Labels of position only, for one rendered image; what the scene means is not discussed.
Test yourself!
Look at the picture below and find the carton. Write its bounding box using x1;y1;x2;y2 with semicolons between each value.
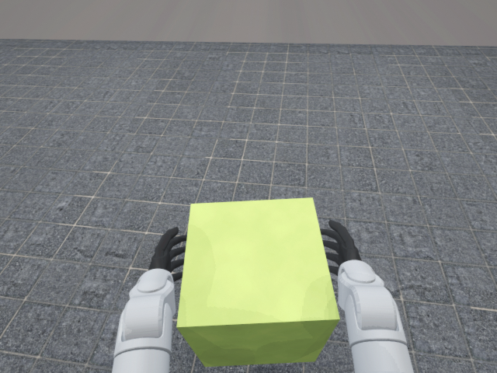
176;197;340;367

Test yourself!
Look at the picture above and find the robot right hand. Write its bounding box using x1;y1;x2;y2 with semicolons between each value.
320;220;362;276

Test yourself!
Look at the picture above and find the robot left forearm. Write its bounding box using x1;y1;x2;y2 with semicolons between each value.
112;269;176;373

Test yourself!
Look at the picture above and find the robot left hand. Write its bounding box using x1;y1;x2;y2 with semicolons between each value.
148;227;187;282

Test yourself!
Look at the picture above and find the robot right forearm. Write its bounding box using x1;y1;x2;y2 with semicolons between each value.
338;260;414;373

